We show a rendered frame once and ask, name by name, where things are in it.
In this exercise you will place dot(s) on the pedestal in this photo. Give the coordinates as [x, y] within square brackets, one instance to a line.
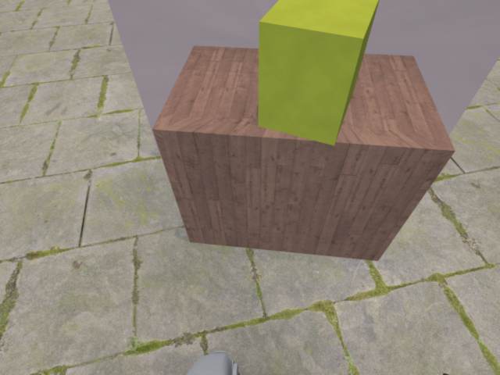
[237, 184]

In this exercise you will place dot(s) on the robot left shin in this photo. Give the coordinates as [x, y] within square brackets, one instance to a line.
[220, 352]

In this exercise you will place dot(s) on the carton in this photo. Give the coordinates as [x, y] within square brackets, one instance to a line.
[310, 53]

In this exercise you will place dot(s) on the robot left thigh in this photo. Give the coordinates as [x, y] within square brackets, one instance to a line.
[214, 364]

